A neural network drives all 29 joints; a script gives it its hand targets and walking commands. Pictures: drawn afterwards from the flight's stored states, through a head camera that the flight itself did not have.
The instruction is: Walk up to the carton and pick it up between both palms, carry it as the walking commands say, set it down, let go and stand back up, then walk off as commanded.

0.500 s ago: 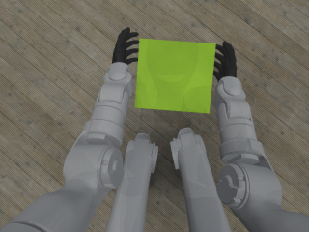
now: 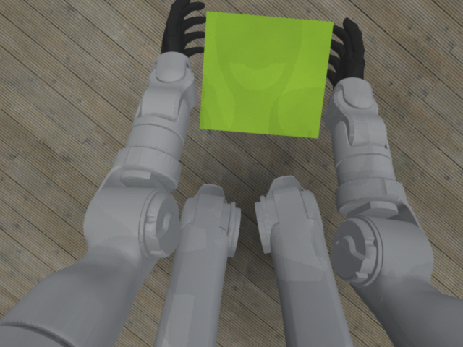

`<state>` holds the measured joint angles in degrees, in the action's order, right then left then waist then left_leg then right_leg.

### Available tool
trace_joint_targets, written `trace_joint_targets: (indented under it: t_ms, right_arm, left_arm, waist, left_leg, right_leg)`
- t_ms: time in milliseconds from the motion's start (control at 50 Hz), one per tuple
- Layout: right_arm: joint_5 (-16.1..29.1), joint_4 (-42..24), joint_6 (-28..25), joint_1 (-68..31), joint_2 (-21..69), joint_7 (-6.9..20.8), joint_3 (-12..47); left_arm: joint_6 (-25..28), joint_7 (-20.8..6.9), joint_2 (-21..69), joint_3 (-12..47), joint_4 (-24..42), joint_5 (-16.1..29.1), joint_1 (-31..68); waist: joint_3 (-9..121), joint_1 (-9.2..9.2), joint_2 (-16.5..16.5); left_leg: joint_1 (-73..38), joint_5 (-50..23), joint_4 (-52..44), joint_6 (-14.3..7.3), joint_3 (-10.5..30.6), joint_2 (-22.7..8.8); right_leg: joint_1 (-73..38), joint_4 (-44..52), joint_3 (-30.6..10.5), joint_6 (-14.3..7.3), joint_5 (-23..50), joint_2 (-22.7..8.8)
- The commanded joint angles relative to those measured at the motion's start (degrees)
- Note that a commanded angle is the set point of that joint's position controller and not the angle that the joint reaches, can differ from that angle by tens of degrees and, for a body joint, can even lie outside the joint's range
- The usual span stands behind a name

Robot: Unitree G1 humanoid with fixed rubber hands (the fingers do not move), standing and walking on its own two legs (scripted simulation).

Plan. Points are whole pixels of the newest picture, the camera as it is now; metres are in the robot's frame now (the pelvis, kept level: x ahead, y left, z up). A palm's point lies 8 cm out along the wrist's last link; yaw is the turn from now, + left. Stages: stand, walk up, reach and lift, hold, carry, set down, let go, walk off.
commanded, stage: set down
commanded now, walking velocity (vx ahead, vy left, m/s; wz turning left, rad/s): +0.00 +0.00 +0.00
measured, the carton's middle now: (256, 89) +0.48 -0.04 -0.22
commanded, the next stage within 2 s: none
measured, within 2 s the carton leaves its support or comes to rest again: rests again in 0.98 s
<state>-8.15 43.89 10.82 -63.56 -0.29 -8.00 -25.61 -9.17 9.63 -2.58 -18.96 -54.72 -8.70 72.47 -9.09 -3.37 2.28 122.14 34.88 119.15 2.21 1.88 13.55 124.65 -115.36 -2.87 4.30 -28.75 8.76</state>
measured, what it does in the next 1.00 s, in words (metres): stands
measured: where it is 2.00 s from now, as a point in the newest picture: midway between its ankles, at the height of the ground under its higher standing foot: (244, 250)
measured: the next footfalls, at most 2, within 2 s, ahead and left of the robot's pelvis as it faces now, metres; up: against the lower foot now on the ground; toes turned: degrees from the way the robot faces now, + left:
none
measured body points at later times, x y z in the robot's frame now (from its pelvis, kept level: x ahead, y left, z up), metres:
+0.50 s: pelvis +0.00 +0.00 -0.03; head +0.34 +0.00 +0.27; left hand +0.54 +0.08 -0.17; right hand +0.50 -0.17 -0.18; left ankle +0.10 +0.10 -0.38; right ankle +0.13 -0.12 -0.38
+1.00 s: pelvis +0.01 +0.00 -0.03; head +0.34 +0.00 +0.26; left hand +0.54 +0.08 -0.19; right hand +0.50 -0.17 -0.19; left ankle +0.10 +0.10 -0.38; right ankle +0.13 -0.12 -0.38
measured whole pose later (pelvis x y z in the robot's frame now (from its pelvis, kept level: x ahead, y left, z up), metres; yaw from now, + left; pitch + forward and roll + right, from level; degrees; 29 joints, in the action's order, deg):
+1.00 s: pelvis +0.01 +0.00 -0.03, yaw +1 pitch +37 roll -2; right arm -6.1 48.9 9.5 -66.6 -2.6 -8.1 -24.6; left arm -8.1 11.2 -4.4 -15.9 -59.0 -6.9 75.4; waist -12.4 -4.1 1.9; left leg 126.6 36.5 126.1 1.6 0.8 13.1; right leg 128.5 -122.4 -1.4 3.8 -31.1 7.2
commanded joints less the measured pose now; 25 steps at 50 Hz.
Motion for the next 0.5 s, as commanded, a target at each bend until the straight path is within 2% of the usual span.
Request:
trace_joint_targets:
  t_ms: [0, 140, 220, 320, 480]
  right_arm:
    - [4.80, -3.52, -2.29, -40.60, 47.37, 10.69, 26.37]
    - [8.14, -6.60, -2.60, -42.92, 48.23, 10.73, 30.40]
    - [9.40, -7.08, -2.36, -43.68, 48.44, 10.96, 31.41]
    - [8.91, -4.74, -2.26, -42.67, 47.90, 11.59, 29.48]
    - [6.82, -2.35, -2.46, -42.21, 45.73, 12.46, 25.58]
  left_arm:
    - [0.57, -10.97, 55.10, 20.73, -1.23, 3.92, 28.22]
    - [0.84, -10.73, 56.82, 25.73, 2.44, 7.37, 30.77]
    - [0.58, -10.69, 57.33, 27.00, 3.03, 8.28, 31.10]
    - [0.36, -10.93, 57.48, 25.75, 1.30, 7.59, 30.14]
    - [0.36, -11.47, 56.23, 22.34, -1.98, 5.91, 29.49]
  waist:
    - [65.08, -2.53, 0.12]
    - [72.20, -3.09, 0.21]
    - [71.26, -3.29, 0.72]
    - [67.08, -3.12, 2.27]
    - [62.72, -3.77, 2.80]
  left_leg:
    - [-25.18, -13.30, -10.55, -1.41, -1.41, -0.83]
    - [-27.75, -17.91, -7.21, -1.25, -1.59, -0.81]
    - [-27.34, -17.85, -6.42, -1.28, -1.46, -0.76]
    - [-25.52, -16.99, -6.39, -1.27, -1.25, -0.81]
    - [-23.15, -15.16, -6.80, -1.56, -0.88, -1.10]
  right_leg:
    - [-38.75, 5.48, 5.22, -1.66, 15.55, 0.24]
    - [-40.39, 2.29, 5.39, -1.47, 19.73, 0.18]
    - [-38.68, 1.44, 5.30, -1.48, 19.74, 0.14]
    - [-35.36, 0.91, 5.26, -1.83, 18.63, 0.16]
    - [-30.86, 0.77, 5.56, -2.27, 15.94, -0.10]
